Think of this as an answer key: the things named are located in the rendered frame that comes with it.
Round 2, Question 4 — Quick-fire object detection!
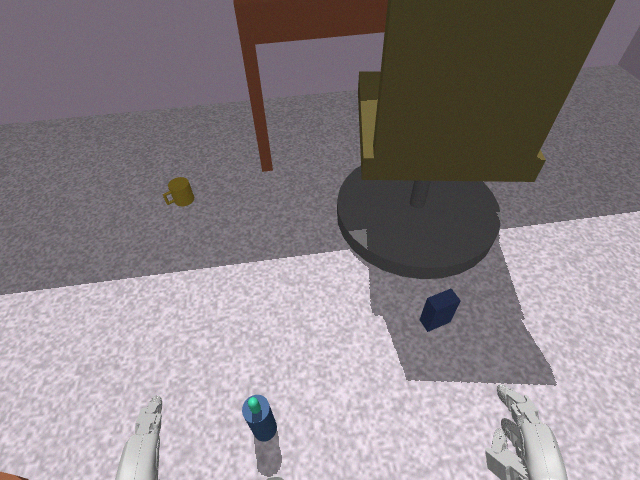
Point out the left robot hand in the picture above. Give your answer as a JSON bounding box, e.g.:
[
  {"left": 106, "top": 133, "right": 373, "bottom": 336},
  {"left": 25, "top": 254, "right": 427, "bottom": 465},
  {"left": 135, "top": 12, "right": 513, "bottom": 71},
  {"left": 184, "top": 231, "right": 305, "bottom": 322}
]
[{"left": 115, "top": 395, "right": 163, "bottom": 480}]

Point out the desk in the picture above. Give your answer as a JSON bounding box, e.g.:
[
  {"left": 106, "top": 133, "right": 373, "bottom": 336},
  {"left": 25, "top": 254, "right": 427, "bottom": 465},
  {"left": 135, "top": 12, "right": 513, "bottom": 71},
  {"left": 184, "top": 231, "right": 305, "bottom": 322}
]
[{"left": 233, "top": 0, "right": 388, "bottom": 172}]

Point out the right robot hand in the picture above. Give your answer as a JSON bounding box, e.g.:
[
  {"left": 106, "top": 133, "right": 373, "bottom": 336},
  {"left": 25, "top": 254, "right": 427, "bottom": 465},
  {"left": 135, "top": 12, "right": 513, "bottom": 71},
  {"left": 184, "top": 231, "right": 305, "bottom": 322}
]
[{"left": 485, "top": 384, "right": 568, "bottom": 480}]

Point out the office chair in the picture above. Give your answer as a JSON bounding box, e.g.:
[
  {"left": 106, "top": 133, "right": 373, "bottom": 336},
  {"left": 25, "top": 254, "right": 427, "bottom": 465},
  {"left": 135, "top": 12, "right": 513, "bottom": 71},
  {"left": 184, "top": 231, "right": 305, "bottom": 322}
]
[{"left": 337, "top": 0, "right": 616, "bottom": 279}]

